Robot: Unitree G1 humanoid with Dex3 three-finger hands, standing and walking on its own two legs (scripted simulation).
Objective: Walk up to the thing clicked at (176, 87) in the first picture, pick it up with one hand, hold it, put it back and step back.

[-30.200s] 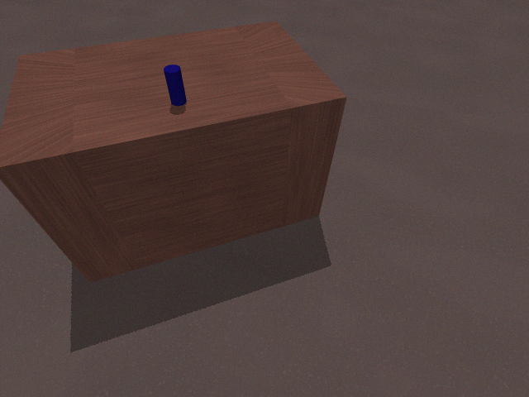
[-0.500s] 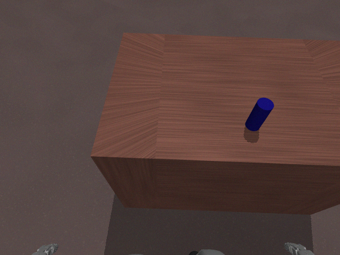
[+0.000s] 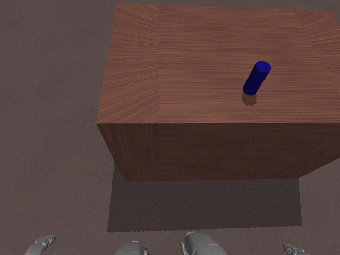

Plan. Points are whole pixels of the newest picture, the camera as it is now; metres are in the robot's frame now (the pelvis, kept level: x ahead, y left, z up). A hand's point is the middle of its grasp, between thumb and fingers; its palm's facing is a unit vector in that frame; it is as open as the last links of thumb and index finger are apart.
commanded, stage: step back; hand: right
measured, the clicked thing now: (255, 79) +0.62 -0.29 -0.06
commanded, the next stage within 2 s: none
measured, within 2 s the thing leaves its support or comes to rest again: neither
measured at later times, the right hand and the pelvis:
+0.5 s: hand out of the picture +0.00 -0.26 -0.14, palm faces -0.08 +0.90 -0.43, open 7.4 cm; pelvis -0.11 +0.00 -0.01, yaw +0 degrees
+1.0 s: hand out of the picture -0.15 -0.33 -0.15, palm faces +0.04 +0.93 -0.37, open 7.4 cm; pelvis -0.25 -0.06 +0.00, yaw -4 degrees
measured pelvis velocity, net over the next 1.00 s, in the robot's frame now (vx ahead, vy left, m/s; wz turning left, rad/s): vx -0.25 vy -0.06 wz -0.08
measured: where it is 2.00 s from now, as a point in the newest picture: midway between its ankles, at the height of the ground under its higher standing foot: outside the picture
